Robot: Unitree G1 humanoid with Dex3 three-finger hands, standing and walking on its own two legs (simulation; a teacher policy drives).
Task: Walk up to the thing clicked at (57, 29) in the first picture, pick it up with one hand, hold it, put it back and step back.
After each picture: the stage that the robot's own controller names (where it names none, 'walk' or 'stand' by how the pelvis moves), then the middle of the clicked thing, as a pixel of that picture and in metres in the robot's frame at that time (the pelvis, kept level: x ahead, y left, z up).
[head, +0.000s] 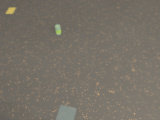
stand; (58, 29) +1.57 +0.33 -0.72
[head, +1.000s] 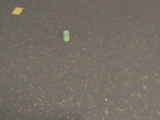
walk; (66, 36) +1.45 +0.17 -0.70
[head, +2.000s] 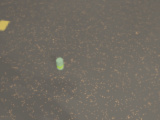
walk; (60, 63) +0.93 +0.20 -0.71
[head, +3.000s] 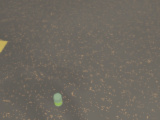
walk; (58, 99) +0.59 +0.19 -0.71
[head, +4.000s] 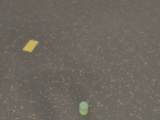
walk; (83, 108) +0.52 -0.01 -0.69
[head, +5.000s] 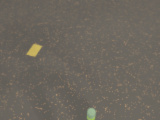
stand; (91, 114) +0.47 -0.03 -0.71
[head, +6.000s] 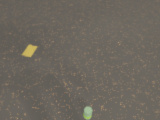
stand; (87, 113) +0.50 -0.04 -0.72
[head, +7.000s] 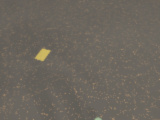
stand; out of the picture +0.43 -0.08 -0.71
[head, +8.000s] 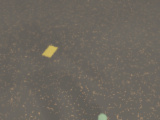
stand; out of the picture +0.46 -0.10 -0.70
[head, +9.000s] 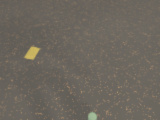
stand; (92, 119) +0.43 -0.05 -0.72
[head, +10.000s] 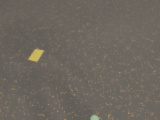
stand; out of the picture +0.43 -0.06 -0.73
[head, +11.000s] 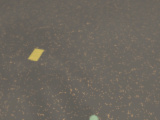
stand; out of the picture +0.43 -0.06 -0.73
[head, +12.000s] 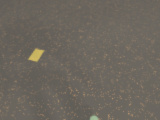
go down; out of the picture +0.43 -0.05 -0.73
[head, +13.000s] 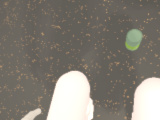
go down; (133, 40) +0.52 -0.11 -0.33
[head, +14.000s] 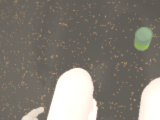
approach; (142, 39) +0.52 -0.13 -0.28
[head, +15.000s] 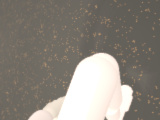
close in; out of the picture +0.52 -0.18 -0.23
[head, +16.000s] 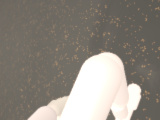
close; out of the picture +0.52 -0.18 -0.25
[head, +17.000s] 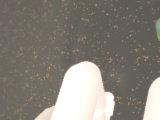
go down; out of the picture +0.53 -0.16 -0.26
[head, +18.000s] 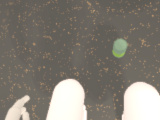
go down; (119, 48) +0.52 -0.10 -0.37
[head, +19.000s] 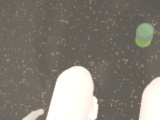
go down; (143, 36) +0.52 -0.13 -0.27
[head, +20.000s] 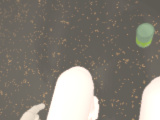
go down; (144, 36) +0.53 -0.13 -0.27
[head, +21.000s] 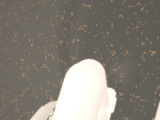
go down; out of the picture +0.52 -0.16 -0.25
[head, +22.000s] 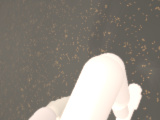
close; out of the picture +0.52 -0.18 -0.26
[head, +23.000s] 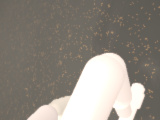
close; out of the picture +0.53 -0.18 -0.26
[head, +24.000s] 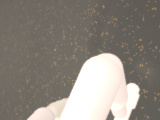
go down; out of the picture +0.53 -0.18 -0.26
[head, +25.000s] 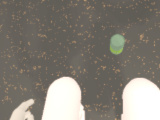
go down; (116, 44) +0.52 -0.10 -0.33
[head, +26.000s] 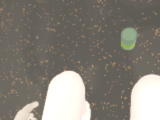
go down; (128, 39) +0.53 -0.12 -0.28
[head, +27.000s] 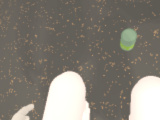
close in; (127, 40) +0.52 -0.11 -0.29
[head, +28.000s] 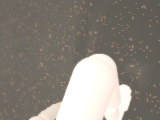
close in; out of the picture +0.51 -0.18 -0.24
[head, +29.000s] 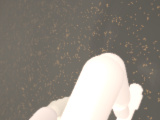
close; out of the picture +0.53 -0.18 -0.25
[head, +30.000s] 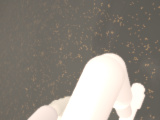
close; out of the picture +0.53 -0.19 -0.27
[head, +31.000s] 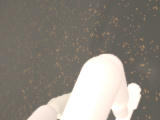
approach; out of the picture +0.52 -0.18 -0.26
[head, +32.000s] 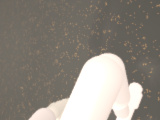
close in; out of the picture +0.52 -0.19 -0.26
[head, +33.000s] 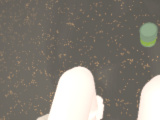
lift; (148, 35) +0.53 -0.15 -0.28
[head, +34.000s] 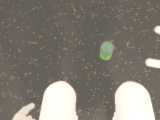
close in; (106, 51) +0.53 -0.08 -0.35
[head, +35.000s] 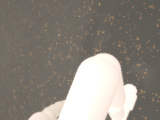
close in; out of the picture +0.52 -0.18 -0.24
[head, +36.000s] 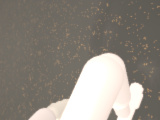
close; out of the picture +0.53 -0.19 -0.26
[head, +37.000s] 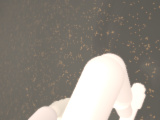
close; out of the picture +0.53 -0.19 -0.26
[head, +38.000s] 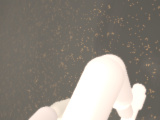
approach; out of the picture +0.53 -0.19 -0.27
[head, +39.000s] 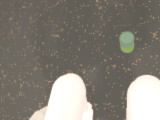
lift; (126, 42) +0.54 -0.13 -0.31
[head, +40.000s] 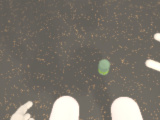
close in; (103, 67) +0.51 -0.06 -0.47
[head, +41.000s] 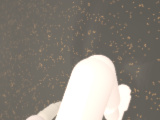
close in; out of the picture +0.52 -0.18 -0.24
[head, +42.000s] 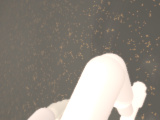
stand; out of the picture +0.54 -0.19 -0.27
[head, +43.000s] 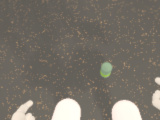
stand; (105, 70) +0.50 -0.08 -0.49
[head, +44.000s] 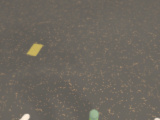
stand; (93, 116) +0.45 -0.04 -0.66
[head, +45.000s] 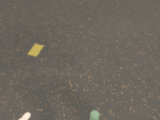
stand; (94, 117) +0.46 -0.04 -0.66
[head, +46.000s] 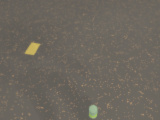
stand; (93, 111) +0.46 -0.03 -0.69
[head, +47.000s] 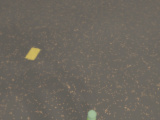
stand; (91, 116) +0.47 -0.05 -0.72
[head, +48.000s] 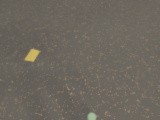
stand; (91, 119) +0.45 -0.05 -0.73
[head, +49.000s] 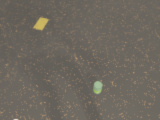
walk; (97, 87) +0.55 -0.08 -0.70
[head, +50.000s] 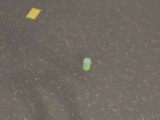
walk; (86, 64) +0.83 -0.07 -0.71
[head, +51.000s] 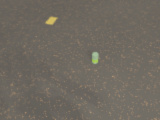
stand; (95, 58) +1.10 -0.06 -0.71
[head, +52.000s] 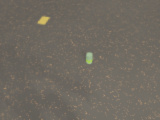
stand; (89, 58) +1.07 -0.05 -0.72
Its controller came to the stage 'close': yes
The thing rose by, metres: 0.00
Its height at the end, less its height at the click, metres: +0.00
